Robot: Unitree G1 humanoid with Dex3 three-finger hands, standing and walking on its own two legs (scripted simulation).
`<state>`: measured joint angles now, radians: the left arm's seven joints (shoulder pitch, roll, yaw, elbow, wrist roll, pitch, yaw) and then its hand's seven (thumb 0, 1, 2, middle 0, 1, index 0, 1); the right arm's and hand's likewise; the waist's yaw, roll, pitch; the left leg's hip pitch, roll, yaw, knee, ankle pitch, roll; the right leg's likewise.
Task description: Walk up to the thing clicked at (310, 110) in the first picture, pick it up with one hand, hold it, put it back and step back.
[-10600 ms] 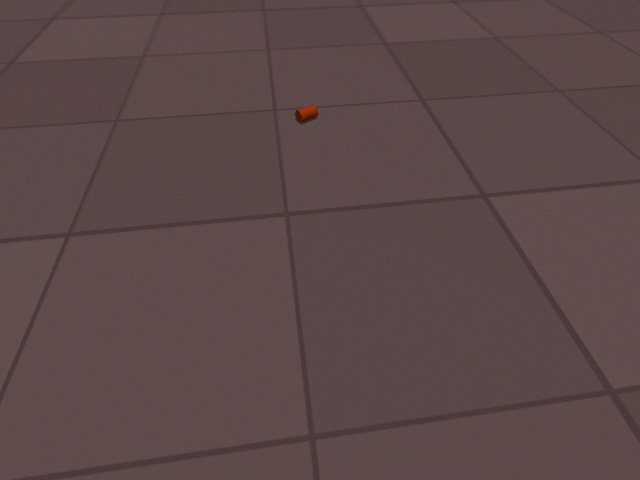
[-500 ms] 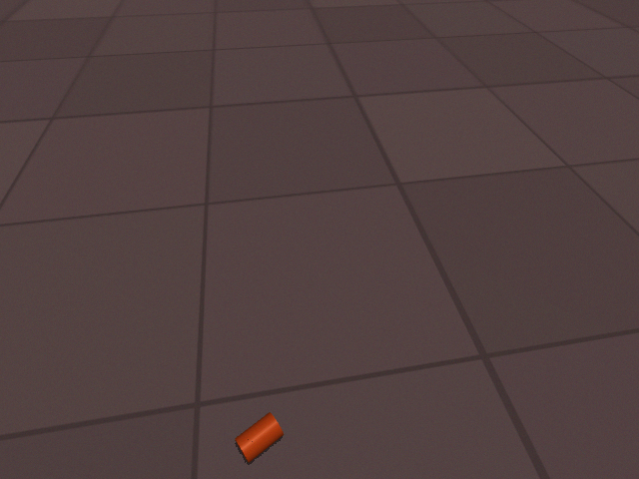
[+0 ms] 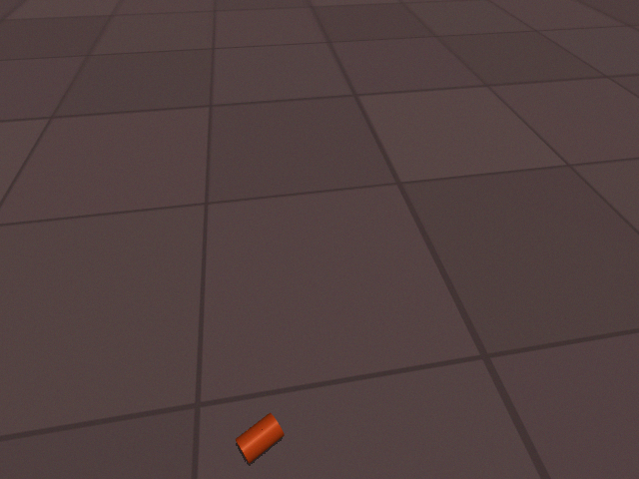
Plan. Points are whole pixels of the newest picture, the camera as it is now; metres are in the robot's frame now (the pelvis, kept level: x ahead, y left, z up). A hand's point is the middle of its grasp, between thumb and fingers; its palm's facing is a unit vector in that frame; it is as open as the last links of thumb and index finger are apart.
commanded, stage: stand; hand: left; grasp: from above
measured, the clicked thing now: (259, 437) +0.41 +0.19 -0.75
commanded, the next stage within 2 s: rise first in 0.46 s
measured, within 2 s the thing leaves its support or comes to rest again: neither
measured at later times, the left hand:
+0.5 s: hand out of the picture +0.06 +0.25 -0.16, palm faces -0.02 -0.94 -0.34, open 7.4 cm
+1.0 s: hand out of the picture +0.14 +0.25 -0.20, palm faces -0.06 -0.91 -0.42, open 12.3 cm
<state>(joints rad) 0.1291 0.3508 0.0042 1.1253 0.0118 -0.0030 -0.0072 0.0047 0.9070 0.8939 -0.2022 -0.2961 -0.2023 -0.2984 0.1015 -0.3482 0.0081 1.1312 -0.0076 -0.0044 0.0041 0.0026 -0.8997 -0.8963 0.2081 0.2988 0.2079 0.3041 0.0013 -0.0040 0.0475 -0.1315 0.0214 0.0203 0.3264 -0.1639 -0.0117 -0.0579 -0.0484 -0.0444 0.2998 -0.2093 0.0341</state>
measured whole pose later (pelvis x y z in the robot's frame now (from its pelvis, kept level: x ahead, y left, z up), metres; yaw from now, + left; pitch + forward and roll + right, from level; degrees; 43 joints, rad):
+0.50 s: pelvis +0.00 +0.00 +0.00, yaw +0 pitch -2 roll +0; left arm 0.13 0.35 0.00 1.12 0.01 0.00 -0.01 0.00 0.91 0.89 -0.20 -0.30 -0.20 -0.30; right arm 0.10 -0.35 0.01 1.13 -0.01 -0.01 0.00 0.00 -0.90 -0.90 0.21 0.30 0.21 0.30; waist 0.00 0.00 0.05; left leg -0.13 0.02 0.02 0.33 -0.16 -0.01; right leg -0.06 -0.05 -0.04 0.30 -0.21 0.04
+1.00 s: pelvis -0.02 +0.00 -0.04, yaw -1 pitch +10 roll -1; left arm 0.02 0.31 0.16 0.91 0.17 0.15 0.05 0.00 -0.13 0.95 -0.09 -0.95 -0.09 -0.95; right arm 0.27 -0.24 -0.02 0.68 0.02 -0.05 -0.01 0.01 -0.89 -0.89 0.21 0.30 0.21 0.30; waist -0.04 -0.01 -0.03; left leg -0.60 0.05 0.02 0.76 -0.33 -0.01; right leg -0.53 -0.04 -0.02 0.74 -0.38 0.03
